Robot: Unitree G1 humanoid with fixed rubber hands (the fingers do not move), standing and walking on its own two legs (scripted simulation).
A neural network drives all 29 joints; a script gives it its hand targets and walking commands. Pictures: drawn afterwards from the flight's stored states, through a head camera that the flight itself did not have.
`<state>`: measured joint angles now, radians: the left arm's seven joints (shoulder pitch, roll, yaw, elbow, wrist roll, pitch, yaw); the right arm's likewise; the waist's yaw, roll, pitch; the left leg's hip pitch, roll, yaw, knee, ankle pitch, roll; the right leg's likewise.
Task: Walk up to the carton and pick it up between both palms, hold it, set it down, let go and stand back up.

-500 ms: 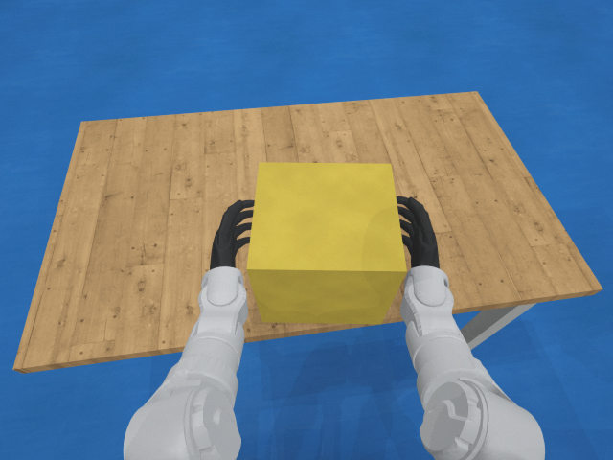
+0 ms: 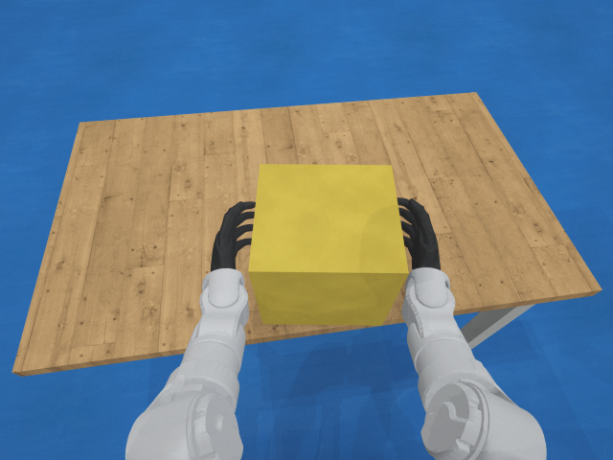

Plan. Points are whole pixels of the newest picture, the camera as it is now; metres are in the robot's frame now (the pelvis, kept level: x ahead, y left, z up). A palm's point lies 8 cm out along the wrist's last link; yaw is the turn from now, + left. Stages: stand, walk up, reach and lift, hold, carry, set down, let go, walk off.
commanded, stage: reach and lift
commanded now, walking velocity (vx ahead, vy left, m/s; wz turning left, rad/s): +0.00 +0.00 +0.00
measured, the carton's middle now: (324, 248) +0.41 +0.01 +0.00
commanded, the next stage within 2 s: none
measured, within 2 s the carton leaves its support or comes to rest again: leaves its support in 0.56 s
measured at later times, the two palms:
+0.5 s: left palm (227, 261) +0.38 +0.14 +0.01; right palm (422, 258) +0.39 -0.13 +0.02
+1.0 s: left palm (220, 266) +0.37 +0.15 +0.01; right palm (419, 252) +0.39 -0.12 +0.03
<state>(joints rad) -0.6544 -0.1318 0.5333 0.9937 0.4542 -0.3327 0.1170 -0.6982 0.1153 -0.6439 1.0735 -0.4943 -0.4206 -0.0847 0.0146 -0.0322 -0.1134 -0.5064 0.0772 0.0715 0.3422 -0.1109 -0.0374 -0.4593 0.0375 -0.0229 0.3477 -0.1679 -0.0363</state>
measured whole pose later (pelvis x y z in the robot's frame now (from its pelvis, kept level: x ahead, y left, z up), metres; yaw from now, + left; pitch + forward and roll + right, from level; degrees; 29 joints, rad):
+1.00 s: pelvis -0.01 +0.00 +0.00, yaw -1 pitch +20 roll -1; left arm -0.68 -0.06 0.42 1.14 0.25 -0.44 0.17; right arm -0.78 0.02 -0.42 1.30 -0.33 -0.55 -0.16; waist 0.02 -0.03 -0.21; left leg -0.61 0.09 0.08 0.36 -0.09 -0.03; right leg -0.57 0.04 -0.04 0.36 -0.14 -0.04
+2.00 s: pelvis -0.01 +0.01 +0.01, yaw +3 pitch -2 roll -1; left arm -0.56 -0.05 0.25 0.48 0.24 0.33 0.09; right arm -0.64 0.00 -0.01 0.77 0.13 0.08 -0.25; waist -0.04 -0.05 -0.05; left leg -0.17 0.05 0.01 0.35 -0.14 -0.02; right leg -0.06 0.02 -0.08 0.27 -0.17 -0.02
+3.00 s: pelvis -0.01 +0.01 +0.01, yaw +4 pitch -7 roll -1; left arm -0.56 -0.07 0.26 0.18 0.34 0.60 0.01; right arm -0.61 0.02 0.01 0.53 0.17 0.24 -0.29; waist -0.08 -0.07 0.04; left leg -0.07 0.03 -0.01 0.35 -0.15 -0.02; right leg 0.04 0.01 -0.08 0.27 -0.18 -0.01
